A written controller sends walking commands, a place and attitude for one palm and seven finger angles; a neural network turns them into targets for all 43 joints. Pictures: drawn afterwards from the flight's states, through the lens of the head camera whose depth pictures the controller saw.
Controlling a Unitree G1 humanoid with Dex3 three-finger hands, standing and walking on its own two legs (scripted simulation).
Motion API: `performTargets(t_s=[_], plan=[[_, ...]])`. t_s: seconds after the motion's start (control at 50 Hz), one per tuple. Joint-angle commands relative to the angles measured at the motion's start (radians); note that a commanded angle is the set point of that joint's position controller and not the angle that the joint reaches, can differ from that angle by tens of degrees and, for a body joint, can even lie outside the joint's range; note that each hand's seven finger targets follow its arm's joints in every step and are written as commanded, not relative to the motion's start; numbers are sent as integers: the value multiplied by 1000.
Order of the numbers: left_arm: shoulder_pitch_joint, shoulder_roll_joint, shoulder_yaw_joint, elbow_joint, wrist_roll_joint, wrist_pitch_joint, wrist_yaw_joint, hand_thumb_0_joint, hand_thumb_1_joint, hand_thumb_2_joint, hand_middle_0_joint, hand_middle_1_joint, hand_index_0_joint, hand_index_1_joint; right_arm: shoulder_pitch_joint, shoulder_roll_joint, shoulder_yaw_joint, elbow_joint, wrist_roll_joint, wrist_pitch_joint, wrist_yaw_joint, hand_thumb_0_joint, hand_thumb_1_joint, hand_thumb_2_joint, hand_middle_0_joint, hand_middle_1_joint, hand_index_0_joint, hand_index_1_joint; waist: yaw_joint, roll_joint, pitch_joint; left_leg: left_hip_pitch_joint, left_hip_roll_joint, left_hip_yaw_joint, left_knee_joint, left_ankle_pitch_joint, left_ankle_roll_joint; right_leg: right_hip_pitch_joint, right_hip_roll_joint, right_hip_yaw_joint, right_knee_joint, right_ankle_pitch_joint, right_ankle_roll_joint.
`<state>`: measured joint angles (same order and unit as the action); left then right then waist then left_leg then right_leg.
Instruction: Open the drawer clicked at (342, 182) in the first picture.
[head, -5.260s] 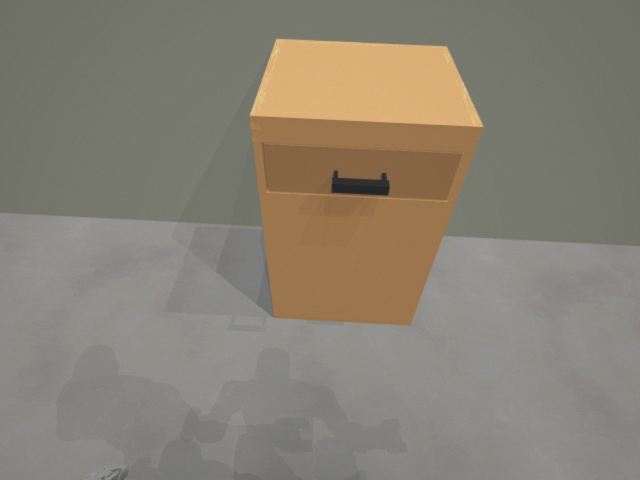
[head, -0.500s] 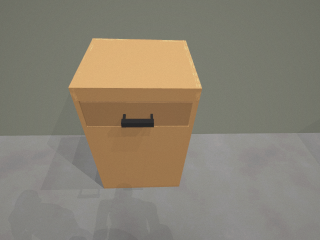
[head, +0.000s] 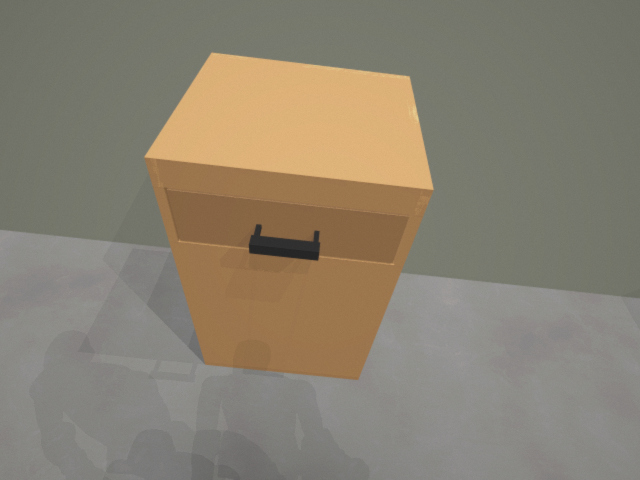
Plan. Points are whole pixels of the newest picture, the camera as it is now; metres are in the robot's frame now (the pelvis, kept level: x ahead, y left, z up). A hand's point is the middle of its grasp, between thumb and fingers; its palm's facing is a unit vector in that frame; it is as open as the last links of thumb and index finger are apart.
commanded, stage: shuffle to correct the standing spot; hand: left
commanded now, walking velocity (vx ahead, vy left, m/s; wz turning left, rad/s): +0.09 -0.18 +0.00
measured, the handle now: (286, 239) +0.55 +0.09 -0.08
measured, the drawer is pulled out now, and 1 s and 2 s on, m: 0.00 0.00 0.00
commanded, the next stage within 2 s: come to a stop and stand still in 0.30 s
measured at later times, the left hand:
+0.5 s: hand (259, 478) +0.17 +0.08 -0.16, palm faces -0.03 -0.97 -0.23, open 7.4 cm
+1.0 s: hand out of the picture +0.08 +0.13 -0.17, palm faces +0.04 -0.98 -0.20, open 7.4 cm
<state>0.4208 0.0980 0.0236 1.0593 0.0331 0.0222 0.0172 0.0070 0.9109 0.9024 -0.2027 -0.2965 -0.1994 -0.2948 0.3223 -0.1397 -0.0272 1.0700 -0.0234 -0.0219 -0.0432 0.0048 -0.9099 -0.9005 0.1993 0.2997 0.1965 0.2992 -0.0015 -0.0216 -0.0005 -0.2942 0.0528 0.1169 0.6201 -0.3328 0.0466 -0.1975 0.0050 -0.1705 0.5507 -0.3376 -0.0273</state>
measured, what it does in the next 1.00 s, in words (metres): steps on the spot: right foot, then left foot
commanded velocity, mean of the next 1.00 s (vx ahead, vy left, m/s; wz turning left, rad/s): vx -0.03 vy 0.00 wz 0.00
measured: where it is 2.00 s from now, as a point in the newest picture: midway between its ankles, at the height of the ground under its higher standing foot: outside the picture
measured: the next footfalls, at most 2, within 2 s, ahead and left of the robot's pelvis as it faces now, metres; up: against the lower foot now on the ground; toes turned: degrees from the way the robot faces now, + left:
right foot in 0.42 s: +0.15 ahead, -0.22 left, +0.00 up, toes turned -9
left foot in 0.82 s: +0.12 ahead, -0.01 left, +0.00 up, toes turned +4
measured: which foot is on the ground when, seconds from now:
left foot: down 0.00-0.42, up 0.44-0.80, down 0.82-1.00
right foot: down 0.00-0.00, up 0.02-0.40, down 0.42-0.84, up 0.86-1.00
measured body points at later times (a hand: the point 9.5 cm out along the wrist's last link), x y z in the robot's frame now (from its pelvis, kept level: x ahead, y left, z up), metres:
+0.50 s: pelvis +0.08 -0.10 +0.00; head +0.12 -0.12 +0.45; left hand +0.17 +0.14 -0.14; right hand +0.01 -0.33 -0.16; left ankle +0.01 +0.04 -0.69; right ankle +0.11 -0.22 -0.73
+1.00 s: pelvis +0.06 -0.06 +0.01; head +0.08 -0.04 +0.46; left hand +0.08 +0.18 -0.15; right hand +0.14 -0.29 -0.13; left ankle +0.08 -0.01 -0.73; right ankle +0.02 -0.21 -0.68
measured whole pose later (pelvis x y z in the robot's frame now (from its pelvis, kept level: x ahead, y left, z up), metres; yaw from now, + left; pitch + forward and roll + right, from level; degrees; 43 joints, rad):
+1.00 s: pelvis +0.06 -0.06 +0.01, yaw -2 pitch -1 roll -1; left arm 0.26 0.19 0.06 1.02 0.03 0.06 0.03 0.01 0.91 0.90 -0.20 -0.30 -0.20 -0.29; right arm 0.16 -0.15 -0.02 0.98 -0.02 0.02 -0.03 0.00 -0.92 -0.90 0.20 0.30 0.20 0.30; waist 0.03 -0.03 0.05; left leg -0.22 -0.04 0.14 0.45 -0.22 0.11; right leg -0.36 -0.06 0.00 0.92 -0.39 0.02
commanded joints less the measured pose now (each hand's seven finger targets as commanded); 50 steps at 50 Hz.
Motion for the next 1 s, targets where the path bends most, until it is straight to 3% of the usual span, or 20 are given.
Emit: performTargets(t_s=[0.0, 0.02, 0.08, 0.14, 0.26, 0.32, 0.36, 0.38, 0.4, 0.42, 0.5, 0.66, 0.72, 0.76, 0.78, 0.8, 0.82, 0.84, 0.88, 0.98], plan=[[-41, 75, 14, -100, 10, -6, -17, 0, 900, 900, -200, -300, -200, -300, 242, -228, -56, 13, -12, -1, -27, 0, -900, -900, 200, 300, 200, 300, -84, 145, 114, 222, 450, -542, -419, 91, 212, -446, -77, 143, 423, -183, 3], [-55, 80, 19, -89, 20, 0, -15, 0, 900, 900, -200, -300, -200, -300, 218, -197, -40, 17, -12, -6, -28, 0, -900, -900, 200, 300, 200, 300, -63, 202, 124, 167, 404, -501, -417, 176, 180, -449, -79, 167, 501, -144, 8], [-53, 65, 24, -76, 9, -1, -25, 0, 900, 900, -200, -300, -200, -300, 148, -142, -21, 0, -7, -27, -27, 0, -900, -900, 200, 300, 200, 300, -25, 73, 125, 135, 328, -281, -374, 479, 138, -410, -103, 180, 527, 0, 39], [-67, 49, 24, -80, 2, 11, -31, 0, 900, 900, -200, -300, -200, -300, 134, -150, -24, -1, -5, -31, -28, 0, -900, -900, 200, 300, 200, 300, -14, 106, 74, 162, 270, -148, -344, 599, 103, -366, -100, 148, 439, 73, 64], [-189, 72, 33, -126, -8, 18, -40, 0, 900, 900, -200, -300, -200, -300, 121, -171, -51, 8, -15, -5, -20, 0, -900, -900, 200, 300, 200, 300, -48, 199, 106, 112, 255, -94, -320, 480, 82, -253, -82, 66, 148, 82, 68], [-176, 98, 43, -129, -9, 14, -42, 0, 900, 900, -200, -300, -200, -300, 102, -192, -69, 11, -15, 8, -16, 0, -900, -900, 200, 300, 200, 300, -35, 187, 83, 61, 254, -105, -253, 385, 58, -118, -54, 46, 23, 112, 55], [-58, 150, 57, -96, -7, 1, -36, 0, 900, 900, -200, -300, -200, -300, 93, -180, -73, 11, -7, 14, -10, 0, -900, -900, 200, 300, 200, 300, 24, 64, 12, -22, 180, -54, -91, 248, -6, 108, -65, 69, -131, 254, 38], [2, 238, 74, -79, 0, -9, -21, 0, 900, 900, -200, -300, -200, -300, 126, -119, -62, 6, 0, 17, -4, 0, -900, -900, 200, 300, 200, 300, 43, -186, -71, -155, 65, 53, 136, -31, -54, 268, -260, 255, -167, 432, -23], [30, 292, 79, -77, -4, -9, -12, 0, 900, 900, -200, -300, -200, -300, 112, -71, -43, -23, 4, 27, -9, 0, -900, -900, 200, 300, 200, 300, 51, -332, -121, -218, -20, 13, 371, -362, -61, 263, -370, 378, -203, 583, -103], [-5, 256, 68, -96, -11, -10, 0, 0, 900, 900, -200, -300, -200, -300, 106, -71, -41, -37, 9, 42, -13, 0, -900, -900, 200, 300, 200, 300, 38, -190, -104, -170, 8, -81, 442, -330, -46, 149, -385, 355, -234, 524, -134], [-202, 171, 37, -116, -13, -34, 22, 0, 900, 900, -200, -300, -200, -300, 83, -46, -27, 2, 14, 53, 12, 0, -900, -900, 200, 300, 200, 300, -28, -126, -5, -99, 40, -98, 380, -157, -64, -12, -309, 218, -220, 579, -119], [-166, 247, 70, -122, -5, -22, 41, 0, 900, 900, -200, -300, -200, -300, -27, -81, -33, -68, 10, 67, 21, 0, -900, -900, 200, 300, 200, 300, 26, -83, -32, -102, -16, -88, 184, -138, -85, 92, -390, 302, -177, 765, -197], [-197, 253, 73, -132, -3, -15, 39, 0, 900, 900, -200, -300, -200, -300, -13, -85, -38, -85, 14, 66, 24, 0, -900, -900, 200, 300, 200, 300, 3, -114, -53, -14, -23, -81, 52, -68, -80, 47, -365, 290, -157, 645, -170], [-229, 242, 70, -139, -10, -5, 33, 0, 900, 900, -200, -300, -200, -300, 30, -89, -38, -72, 13, 58, 25, 0, -900, -900, 200, 300, 200, 300, -29, -109, -45, 141, -29, -54, -145, 100, -71, -58, -302, 249, -118, 464, -103], [-224, 212, 62, -146, -14, 1, 27, 0, 900, 900, -200, -300, -200, -300, 39, -117, -40, -72, 9, 52, 23, 0, -900, -900, 200, 300, 200, 300, -32, -42, -45, 208, 16, -85, -206, 168, -52, -117, -236, 207, -69, 332, -57], [-202, 163, 53, -156, -17, 9, 21, 0, 900, 900, -200, -300, -200, -300, 13, -177, -49, -93, 1, 46, 22, 0, -900, -900, 200, 300, 200, 300, -20, 157, -33, 197, 165, -271, -281, 261, 12, -200, -122, 129, 24, 100, 6], [-215, 134, 43, -161, -16, 17, 20, 0, 900, 900, -200, -300, -200, -300, -32, -224, -53, -124, -3, 51, 23, 0, -900, -900, 200, 300, 200, 300, -20, 274, 4, 56, 279, -353, -383, 308, 88, -179, -60, 90, 172, -155, 39], [-218, 140, 43, -150, -8, 29, 25, 0, 900, 900, -200, -300, -200, -300, -98, -203, -45, -133, -5, 50, 19, 0, -900, -900, 200, 300, 200, 300, -15, 243, 33, -47, 273, -338, -428, 224, 131, -129, -64, 156, 310, -188, 35], [-167, 142, 46, -119, -2, 35, 17, 0, 900, 900, -200, -300, -200, -300, -161, -178, -31, -147, -4, 45, 10, 0, -900, -900, 200, 300, 200, 300, 21, 147, 81, -67, 216, -275, -435, 136, 121, -161, -65, 190, 429, -109, 33], [-117, 130, 31, -78, -6, 18, 17, 0, 900, 900, -200, -300, -200, -300, -85, -146, -20, -111, 8, 28, 3, 0, -900, -900, 200, 300, 200, 300, 1, 66, 7, 185, 178, -238, -399, 307, 107, -212, -75, 171, 334, -61, 65]])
